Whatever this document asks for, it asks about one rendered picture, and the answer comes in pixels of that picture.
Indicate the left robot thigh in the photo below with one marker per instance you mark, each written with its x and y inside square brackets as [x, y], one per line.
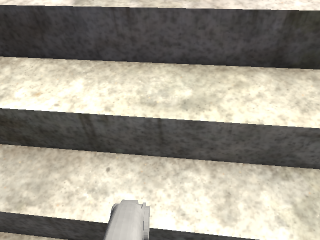
[129, 220]

